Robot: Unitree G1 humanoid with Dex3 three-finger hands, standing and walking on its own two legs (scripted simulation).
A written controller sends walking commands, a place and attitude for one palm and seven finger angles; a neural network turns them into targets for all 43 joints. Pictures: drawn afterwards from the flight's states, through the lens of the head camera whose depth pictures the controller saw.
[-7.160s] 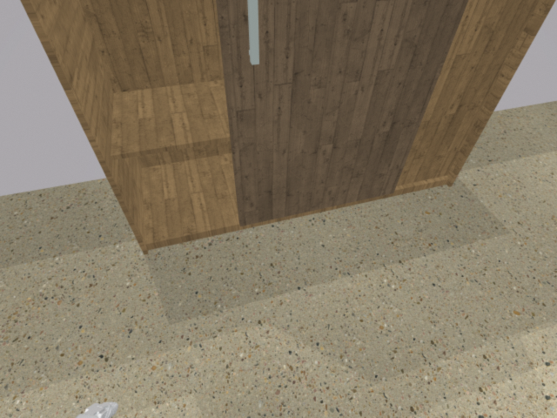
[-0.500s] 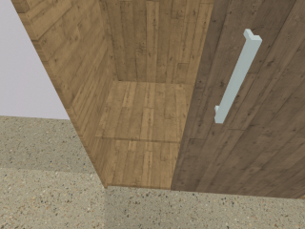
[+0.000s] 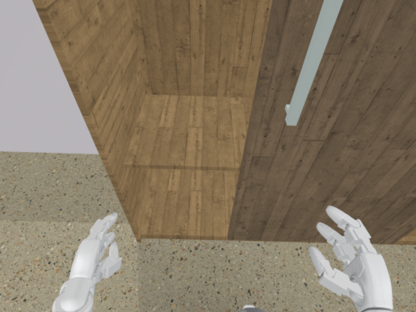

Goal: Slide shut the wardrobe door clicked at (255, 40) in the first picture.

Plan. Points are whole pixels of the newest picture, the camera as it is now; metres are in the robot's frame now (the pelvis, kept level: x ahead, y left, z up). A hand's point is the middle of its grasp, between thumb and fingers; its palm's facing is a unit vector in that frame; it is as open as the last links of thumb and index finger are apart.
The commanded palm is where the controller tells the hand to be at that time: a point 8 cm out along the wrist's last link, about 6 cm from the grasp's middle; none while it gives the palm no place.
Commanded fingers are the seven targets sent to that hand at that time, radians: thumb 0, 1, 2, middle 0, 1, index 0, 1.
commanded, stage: raise the hand with hooked fingers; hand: right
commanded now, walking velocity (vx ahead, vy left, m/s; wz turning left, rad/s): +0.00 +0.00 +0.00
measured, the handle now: (306, 65) +0.53 -0.18 +0.23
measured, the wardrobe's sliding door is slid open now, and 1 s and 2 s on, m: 0.41 0.41 0.41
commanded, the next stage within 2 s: move the hooked fingers beside the handle in 1.60 s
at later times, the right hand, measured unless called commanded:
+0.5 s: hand (375, 208) +0.26 -0.25 +0.14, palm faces +0.03 +1.00 -0.06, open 12.1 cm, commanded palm +0.23 -0.30 +0.15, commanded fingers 0.00 0.29 -0.39 0.28 1.07 0.28 1.07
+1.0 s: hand out of the picture +0.28 -0.31 +0.23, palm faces +0.08 +0.99 -0.10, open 14.0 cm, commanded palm +0.24 -0.35 +0.23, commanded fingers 0.00 0.50 -0.30 0.30 1.20 0.30 1.20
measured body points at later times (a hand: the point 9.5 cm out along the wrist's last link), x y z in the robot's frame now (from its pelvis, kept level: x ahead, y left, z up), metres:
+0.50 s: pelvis +0.01 -0.03 +0.04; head +0.02 -0.02 +0.49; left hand +0.16 +0.23 -0.04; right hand +0.26 -0.31 +0.14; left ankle +0.00 +0.08 -0.68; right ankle +0.06 -0.13 -0.68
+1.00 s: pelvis +0.02 -0.03 +0.05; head -0.01 -0.02 +0.50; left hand +0.22 +0.16 -0.01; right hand +0.27 -0.36 +0.24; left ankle +0.00 +0.08 -0.68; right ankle +0.06 -0.13 -0.68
